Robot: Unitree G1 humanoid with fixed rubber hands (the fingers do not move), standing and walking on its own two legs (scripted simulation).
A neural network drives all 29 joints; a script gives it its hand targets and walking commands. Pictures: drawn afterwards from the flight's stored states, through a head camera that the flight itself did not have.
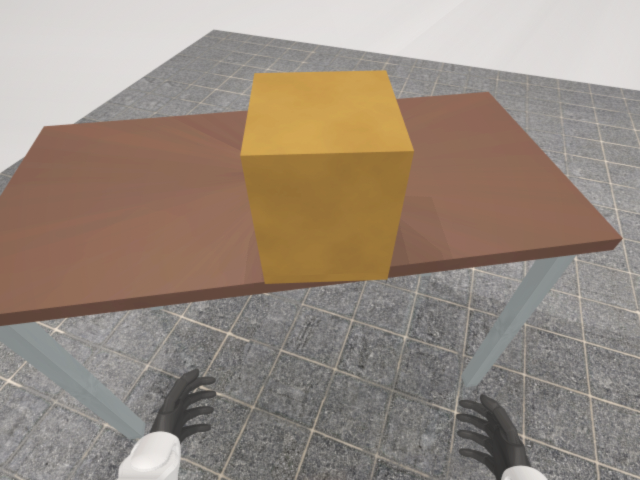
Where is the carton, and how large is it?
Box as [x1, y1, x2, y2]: [240, 70, 413, 283]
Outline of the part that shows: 385,70 254,73 240,156 265,283 387,278 413,149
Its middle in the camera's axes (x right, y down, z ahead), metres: +0.00 -0.09 +0.60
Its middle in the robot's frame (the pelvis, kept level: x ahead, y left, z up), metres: +0.53 +0.03 +0.09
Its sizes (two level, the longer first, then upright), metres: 0.210 0.200 0.250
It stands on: a table, 0.74 m high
